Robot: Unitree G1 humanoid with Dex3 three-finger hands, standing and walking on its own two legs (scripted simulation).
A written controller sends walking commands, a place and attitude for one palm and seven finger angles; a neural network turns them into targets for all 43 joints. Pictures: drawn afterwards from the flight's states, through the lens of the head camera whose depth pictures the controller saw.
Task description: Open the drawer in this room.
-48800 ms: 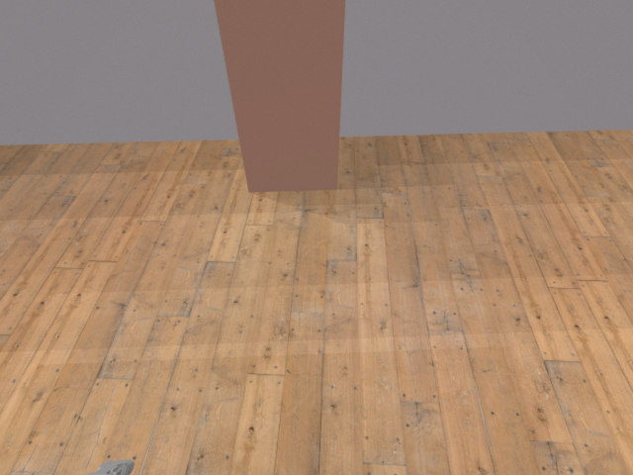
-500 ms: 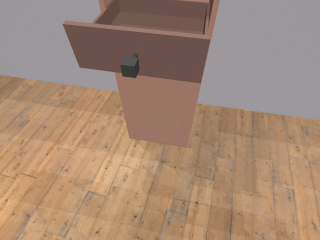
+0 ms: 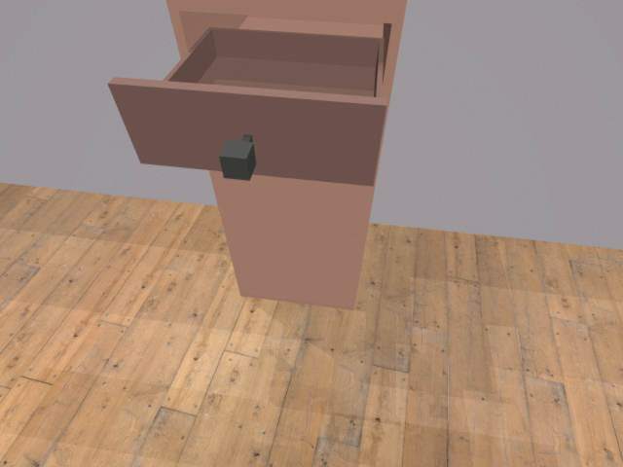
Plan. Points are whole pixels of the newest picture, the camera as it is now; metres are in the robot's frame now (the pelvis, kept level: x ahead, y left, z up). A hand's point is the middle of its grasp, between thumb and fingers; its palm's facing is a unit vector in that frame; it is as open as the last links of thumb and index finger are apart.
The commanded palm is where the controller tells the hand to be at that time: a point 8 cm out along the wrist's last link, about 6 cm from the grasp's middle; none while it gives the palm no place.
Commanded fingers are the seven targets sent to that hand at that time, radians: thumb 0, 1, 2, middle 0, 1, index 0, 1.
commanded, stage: let the arm hang, fingers relaxed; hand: left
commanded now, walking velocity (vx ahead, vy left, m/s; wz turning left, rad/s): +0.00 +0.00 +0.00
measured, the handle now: (242, 152) +0.49 +0.12 +0.15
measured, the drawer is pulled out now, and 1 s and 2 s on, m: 0.28 0.28 0.28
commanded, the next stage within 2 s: look to check the result in 0.04 s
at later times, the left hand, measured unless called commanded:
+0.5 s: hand out of the picture +0.00 +0.16 -0.17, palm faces +0.04 -0.98 -0.18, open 7.4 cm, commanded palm none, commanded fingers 0.00 0.90 0.90 -0.20 -0.30 -0.20 -0.30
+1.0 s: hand out of the picture +0.03 +0.16 -0.17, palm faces +0.03 -0.98 -0.19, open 7.4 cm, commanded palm none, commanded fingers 0.00 0.90 0.90 -0.20 -0.30 -0.20 -0.30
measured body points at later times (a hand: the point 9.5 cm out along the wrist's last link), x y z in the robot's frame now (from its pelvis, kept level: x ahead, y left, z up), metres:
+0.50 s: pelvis +0.02 +0.00 +0.00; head +0.04 -0.01 +0.45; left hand +0.00 +0.21 -0.16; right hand +0.01 -0.22 -0.16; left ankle +0.04 +0.12 -0.74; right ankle -0.01 -0.10 -0.74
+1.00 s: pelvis +0.03 -0.01 +0.00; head +0.06 -0.02 +0.45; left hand +0.03 +0.21 -0.16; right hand +0.03 -0.23 -0.16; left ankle +0.04 +0.12 -0.74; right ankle -0.01 -0.10 -0.74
